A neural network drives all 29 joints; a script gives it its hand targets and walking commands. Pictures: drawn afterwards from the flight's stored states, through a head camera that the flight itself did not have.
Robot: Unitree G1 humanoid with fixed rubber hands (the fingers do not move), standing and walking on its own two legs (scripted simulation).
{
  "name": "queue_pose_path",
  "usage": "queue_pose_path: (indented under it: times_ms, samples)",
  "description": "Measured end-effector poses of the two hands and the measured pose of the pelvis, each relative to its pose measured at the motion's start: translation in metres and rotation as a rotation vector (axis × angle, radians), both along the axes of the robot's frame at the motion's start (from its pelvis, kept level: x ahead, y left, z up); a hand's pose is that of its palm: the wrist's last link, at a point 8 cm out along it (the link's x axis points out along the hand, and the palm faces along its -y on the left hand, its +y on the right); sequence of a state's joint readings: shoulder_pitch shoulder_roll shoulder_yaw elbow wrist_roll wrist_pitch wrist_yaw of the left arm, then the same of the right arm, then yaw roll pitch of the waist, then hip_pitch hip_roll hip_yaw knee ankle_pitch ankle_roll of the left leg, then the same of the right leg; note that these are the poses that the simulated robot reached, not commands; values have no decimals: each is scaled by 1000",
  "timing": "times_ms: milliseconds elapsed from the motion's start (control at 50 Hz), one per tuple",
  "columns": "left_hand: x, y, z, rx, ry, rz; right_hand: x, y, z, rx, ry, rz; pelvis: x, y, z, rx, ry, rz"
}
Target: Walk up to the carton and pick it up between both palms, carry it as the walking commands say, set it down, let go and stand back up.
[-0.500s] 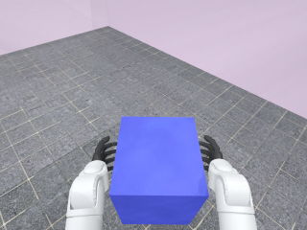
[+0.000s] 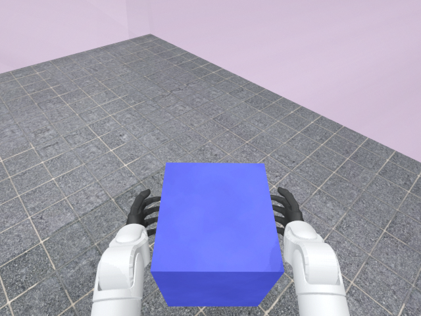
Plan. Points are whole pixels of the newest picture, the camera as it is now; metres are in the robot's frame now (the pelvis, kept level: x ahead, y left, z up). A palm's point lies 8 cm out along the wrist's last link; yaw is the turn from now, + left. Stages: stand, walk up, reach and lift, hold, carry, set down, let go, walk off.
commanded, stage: carry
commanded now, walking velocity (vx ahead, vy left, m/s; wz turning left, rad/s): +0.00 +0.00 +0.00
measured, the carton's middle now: (214, 238) +0.29 +0.00 -0.02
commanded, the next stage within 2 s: hold in 0.30 s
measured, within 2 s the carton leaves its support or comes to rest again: neither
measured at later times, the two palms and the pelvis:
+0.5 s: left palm (133, 256) +0.23 +0.15 +0.03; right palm (292, 251) +0.24 -0.14 +0.03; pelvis -0.01 +0.00 +0.01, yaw -1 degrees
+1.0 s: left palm (142, 252) +0.24 +0.13 +0.03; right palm (301, 254) +0.23 -0.16 +0.03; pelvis -0.04 +0.00 +0.00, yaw -4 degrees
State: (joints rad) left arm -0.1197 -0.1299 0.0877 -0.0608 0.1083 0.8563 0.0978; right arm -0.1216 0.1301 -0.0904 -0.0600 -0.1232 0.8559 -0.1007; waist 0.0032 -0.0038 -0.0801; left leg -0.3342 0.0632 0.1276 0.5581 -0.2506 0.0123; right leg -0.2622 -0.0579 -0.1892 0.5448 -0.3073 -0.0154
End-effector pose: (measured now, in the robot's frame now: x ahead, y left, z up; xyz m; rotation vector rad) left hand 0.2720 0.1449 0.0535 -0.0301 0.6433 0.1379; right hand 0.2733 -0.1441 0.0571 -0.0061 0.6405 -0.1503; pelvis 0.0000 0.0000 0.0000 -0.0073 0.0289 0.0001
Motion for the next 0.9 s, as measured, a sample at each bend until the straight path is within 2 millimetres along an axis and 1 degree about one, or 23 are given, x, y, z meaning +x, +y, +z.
queue_pose_path:
  times_ms: [300, 320, 380, 420, 460, 520, 660, 780, 900]
  samples:
    - [-3, 1, -3, 6, 1, -5, -3, 1, -3, -5, 2, 4, -5, 1, 2, -1, 4, 0]
    - [-4, 1, -6, 14, 12, -11, -4, 1, -6, -15, 13, 11, -6, 1, 3, 1, -16, -3]
    - [-16, 2, -22, 40, 53, -26, -15, 2, -22, -30, 54, 25, -7, 2, 6, 3, -71, -5]
    - [-26, 2, -27, 41, 62, -24, -25, 2, -28, -20, 62, 25, -8, 2, 8, 3, -82, -8]
    - [-35, 3, -26, 33, 51, -14, -32, 3, -28, -11, 51, 23, -9, 2, 8, 4, -88, -12]
    - [-41, 5, -22, 33, 26, -11, -38, 5, -23, -13, 27, 26, -13, 2, 9, 6, -102, -16]
    - [-38, 5, -17, 66, 15, -50, -40, 4, -20, -50, 18, 36, -27, 3, 6, 7, -153, -35]
    - [-34, -3, -22, 69, 26, -67, -40, -4, -24, -65, 29, 30, -38, 5, 1, 8, -181, -65]
    - [-33, -10, -25, 70, 34, -72, -40, -11, -26, -61, 35, 22, -42, 5, 0, 11, -188, -72]
